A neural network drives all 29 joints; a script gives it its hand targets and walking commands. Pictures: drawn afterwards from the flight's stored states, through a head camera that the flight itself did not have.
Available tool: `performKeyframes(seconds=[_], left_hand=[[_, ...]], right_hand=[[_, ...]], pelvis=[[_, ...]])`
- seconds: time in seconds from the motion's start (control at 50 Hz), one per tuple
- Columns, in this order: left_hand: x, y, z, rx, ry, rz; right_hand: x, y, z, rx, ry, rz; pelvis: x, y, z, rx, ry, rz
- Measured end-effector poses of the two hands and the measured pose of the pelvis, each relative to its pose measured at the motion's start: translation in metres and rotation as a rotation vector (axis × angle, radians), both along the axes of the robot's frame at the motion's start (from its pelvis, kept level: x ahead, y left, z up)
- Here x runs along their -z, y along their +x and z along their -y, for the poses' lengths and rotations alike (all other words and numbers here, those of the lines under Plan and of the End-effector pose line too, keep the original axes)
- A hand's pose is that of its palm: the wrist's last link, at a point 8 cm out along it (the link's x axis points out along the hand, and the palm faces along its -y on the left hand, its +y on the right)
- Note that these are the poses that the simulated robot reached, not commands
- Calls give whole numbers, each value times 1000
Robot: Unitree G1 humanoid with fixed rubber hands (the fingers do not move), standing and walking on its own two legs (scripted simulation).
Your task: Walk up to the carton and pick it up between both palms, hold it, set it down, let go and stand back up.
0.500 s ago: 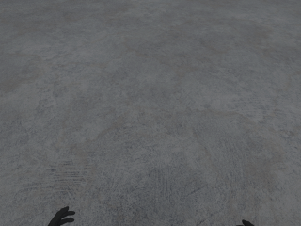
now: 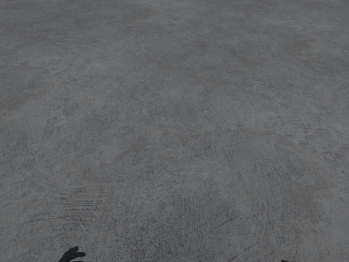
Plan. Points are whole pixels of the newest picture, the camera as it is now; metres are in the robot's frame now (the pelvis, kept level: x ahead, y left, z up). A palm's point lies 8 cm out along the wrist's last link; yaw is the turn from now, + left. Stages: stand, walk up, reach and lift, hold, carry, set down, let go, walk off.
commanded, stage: stand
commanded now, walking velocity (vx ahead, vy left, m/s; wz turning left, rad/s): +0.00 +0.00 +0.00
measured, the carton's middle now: out of the picture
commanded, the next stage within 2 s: none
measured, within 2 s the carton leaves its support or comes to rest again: neither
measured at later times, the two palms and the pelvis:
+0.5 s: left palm out of the picture +0.10 +0.26 -0.10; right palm out of the picture +0.09 -0.28 -0.11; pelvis -0.01 +0.00 +0.00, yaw +0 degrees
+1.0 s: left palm out of the picture +0.08 +0.27 -0.10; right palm out of the picture +0.07 -0.28 -0.11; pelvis -0.02 +0.00 +0.01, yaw +0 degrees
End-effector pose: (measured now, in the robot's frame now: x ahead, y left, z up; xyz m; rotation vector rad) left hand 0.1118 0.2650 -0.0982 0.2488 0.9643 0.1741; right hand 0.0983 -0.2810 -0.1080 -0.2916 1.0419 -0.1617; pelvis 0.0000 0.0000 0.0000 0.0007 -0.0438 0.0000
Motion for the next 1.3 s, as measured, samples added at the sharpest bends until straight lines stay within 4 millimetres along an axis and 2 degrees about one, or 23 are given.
performKeyframes(seconds=[0.72,1.3], left_hand=[[1,-20,0,-14,-2,-39],[4,-49,-4,-30,-17,-98]], right_hand=[[1,-15,2,12,4,-36],[-2,-42,-2,29,1,-89]], pelvis=[[-4,-10,2,0,2,0],[-11,-26,-3,0,-4,-9]])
